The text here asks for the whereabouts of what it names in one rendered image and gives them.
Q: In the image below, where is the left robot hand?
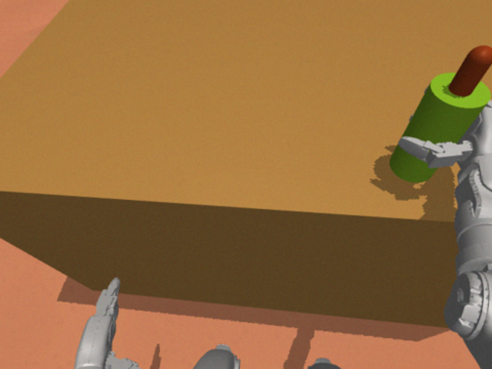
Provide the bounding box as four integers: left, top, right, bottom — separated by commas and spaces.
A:
74, 278, 141, 369

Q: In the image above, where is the bottle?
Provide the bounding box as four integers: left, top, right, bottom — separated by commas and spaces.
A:
390, 45, 492, 183

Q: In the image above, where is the right robot hand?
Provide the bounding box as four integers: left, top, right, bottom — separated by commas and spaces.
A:
398, 87, 492, 169

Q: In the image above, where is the right robot arm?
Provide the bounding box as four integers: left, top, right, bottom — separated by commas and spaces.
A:
444, 155, 492, 369

